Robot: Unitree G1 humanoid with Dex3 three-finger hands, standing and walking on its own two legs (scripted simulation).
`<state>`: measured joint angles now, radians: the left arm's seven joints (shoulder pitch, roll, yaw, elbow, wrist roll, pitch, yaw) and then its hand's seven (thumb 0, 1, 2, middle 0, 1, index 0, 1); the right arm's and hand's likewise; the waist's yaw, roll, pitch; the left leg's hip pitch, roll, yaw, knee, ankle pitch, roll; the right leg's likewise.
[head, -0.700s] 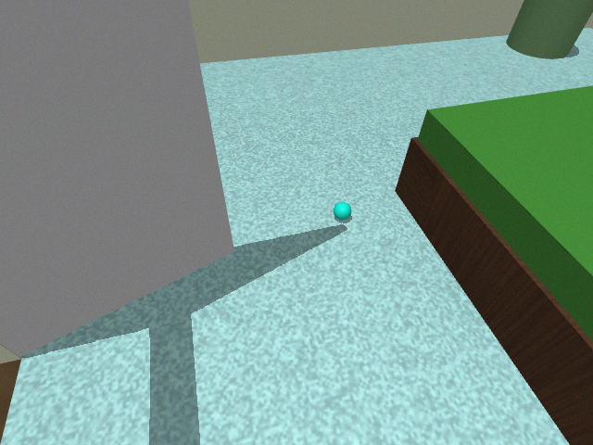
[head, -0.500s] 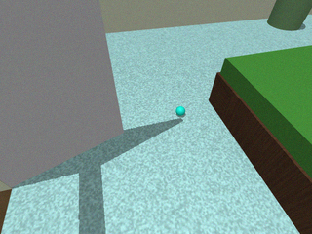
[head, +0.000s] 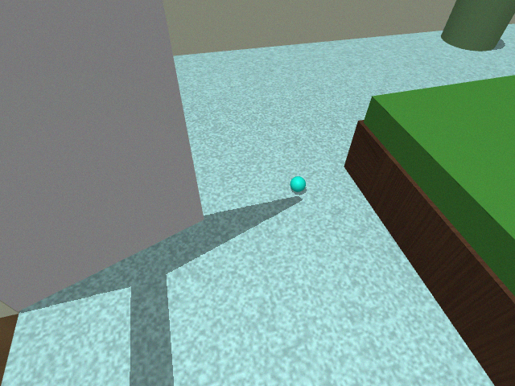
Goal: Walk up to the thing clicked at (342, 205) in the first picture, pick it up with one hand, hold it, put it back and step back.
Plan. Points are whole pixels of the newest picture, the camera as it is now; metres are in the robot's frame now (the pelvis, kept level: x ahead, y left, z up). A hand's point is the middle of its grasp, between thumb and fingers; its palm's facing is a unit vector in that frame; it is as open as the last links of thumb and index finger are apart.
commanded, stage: stand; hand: left
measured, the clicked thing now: (297, 184) +1.23 -0.24 -0.74
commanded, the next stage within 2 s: walk up in 0.42 s
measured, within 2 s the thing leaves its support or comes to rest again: neither
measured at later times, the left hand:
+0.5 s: hand out of the picture +0.07 +0.25 -0.16, palm faces -0.07 -0.94 -0.34, open 7.4 cm
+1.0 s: hand (173, 358) +0.21 +0.16 -0.15, palm faces -0.21 -0.91 -0.35, open 7.4 cm
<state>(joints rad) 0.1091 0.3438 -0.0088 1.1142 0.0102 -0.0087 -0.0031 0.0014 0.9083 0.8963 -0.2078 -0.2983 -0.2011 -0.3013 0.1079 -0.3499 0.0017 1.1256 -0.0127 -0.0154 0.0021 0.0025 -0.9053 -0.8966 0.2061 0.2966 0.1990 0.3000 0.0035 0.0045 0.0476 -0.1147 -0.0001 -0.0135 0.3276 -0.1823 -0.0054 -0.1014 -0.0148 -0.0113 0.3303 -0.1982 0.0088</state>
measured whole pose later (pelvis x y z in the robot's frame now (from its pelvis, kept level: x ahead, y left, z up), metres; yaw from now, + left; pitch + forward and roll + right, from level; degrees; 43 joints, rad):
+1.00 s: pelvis +0.14 -0.10 -0.02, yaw -14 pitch -3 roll -1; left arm 0.37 0.39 0.05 0.89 0.02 -0.03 -0.07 0.00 0.90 0.90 -0.21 -0.30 -0.20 -0.30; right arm 0.23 -0.43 -0.07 0.89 -0.03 -0.05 0.07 0.00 -0.91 -0.90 0.21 0.30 0.20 0.30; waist 0.05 0.04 0.06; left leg -0.46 0.08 0.03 0.80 -0.34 0.01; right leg -0.17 0.02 0.00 0.53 -0.32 -0.02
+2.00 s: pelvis +0.53 -0.21 -0.02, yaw -23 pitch -3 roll +0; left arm 0.35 0.45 0.04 0.91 0.00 -0.04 -0.03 0.01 0.91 0.90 -0.21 -0.30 -0.20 -0.30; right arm 0.30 -0.41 -0.06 0.82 -0.02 -0.09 0.06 0.00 -0.91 -0.90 0.21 0.30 0.20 0.30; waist 0.01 -0.05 0.08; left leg -0.33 0.04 0.09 0.62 -0.24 0.02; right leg -0.39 -0.01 0.05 1.09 -0.42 -0.04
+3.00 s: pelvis +0.71 -0.28 -0.02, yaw -22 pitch -2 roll -1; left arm 0.13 0.38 0.00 1.08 0.00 -0.01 -0.01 0.00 0.91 0.90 -0.21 -0.30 -0.20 -0.30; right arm 0.06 -0.37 0.00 1.04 0.00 0.00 0.02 0.00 -0.90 -0.90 0.21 0.30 0.20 0.30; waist 0.03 0.01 0.09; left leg -0.32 0.04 0.00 0.59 -0.23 -0.02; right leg -0.25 -0.03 -0.02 0.57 -0.28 0.03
